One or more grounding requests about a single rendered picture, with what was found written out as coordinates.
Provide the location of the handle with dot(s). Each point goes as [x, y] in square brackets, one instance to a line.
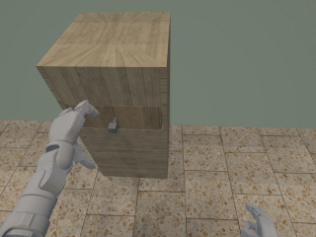
[113, 126]

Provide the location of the left robot hand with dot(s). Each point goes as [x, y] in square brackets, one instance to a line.
[67, 127]

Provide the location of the drawer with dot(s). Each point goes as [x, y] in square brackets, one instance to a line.
[129, 117]

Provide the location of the left robot forearm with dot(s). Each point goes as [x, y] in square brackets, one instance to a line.
[30, 217]

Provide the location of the right robot hand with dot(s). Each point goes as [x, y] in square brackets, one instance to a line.
[264, 227]

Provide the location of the cabinet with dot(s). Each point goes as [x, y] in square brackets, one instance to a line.
[116, 59]

